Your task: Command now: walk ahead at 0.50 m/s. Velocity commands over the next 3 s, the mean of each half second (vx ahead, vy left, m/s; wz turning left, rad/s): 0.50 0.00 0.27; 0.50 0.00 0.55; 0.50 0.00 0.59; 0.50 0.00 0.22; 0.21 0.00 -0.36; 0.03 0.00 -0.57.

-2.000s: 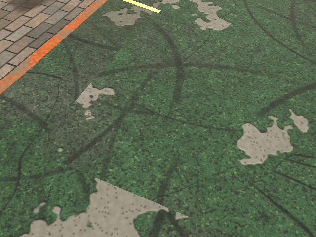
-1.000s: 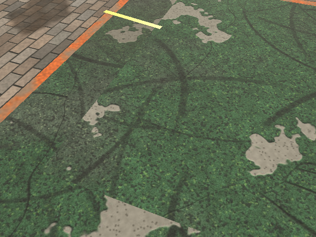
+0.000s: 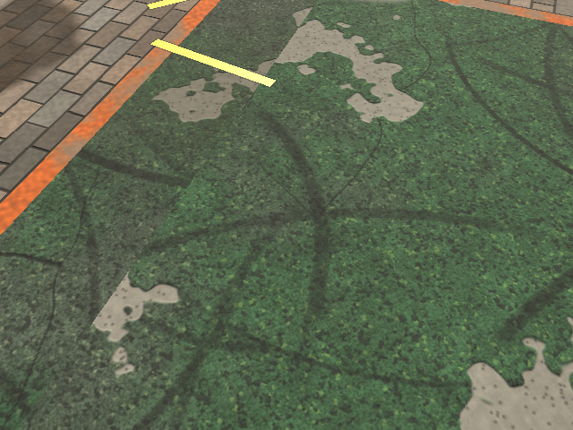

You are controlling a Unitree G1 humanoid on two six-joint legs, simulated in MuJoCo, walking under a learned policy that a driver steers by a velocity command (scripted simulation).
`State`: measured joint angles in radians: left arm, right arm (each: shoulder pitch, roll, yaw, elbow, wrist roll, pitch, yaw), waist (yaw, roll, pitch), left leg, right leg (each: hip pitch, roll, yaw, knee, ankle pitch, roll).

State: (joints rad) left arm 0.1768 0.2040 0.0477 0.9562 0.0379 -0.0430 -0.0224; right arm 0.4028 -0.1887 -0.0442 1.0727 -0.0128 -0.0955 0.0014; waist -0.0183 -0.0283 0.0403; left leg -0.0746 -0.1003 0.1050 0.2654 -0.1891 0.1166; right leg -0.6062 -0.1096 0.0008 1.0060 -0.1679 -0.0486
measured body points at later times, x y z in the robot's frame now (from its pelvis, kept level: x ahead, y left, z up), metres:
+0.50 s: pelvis +0.28 -0.05 +0.00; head +0.31 -0.05 +0.45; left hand +0.28 +0.22 -0.13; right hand +0.39 -0.29 -0.15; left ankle +0.26 +0.09 -0.66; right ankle +0.29 -0.12 -0.75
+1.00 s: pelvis +0.52 +0.08 -0.01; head +0.55 +0.10 +0.44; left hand +0.50 +0.35 -0.14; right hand +0.70 -0.14 -0.13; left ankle +0.52 +0.11 -0.75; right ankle +0.58 -0.08 -0.66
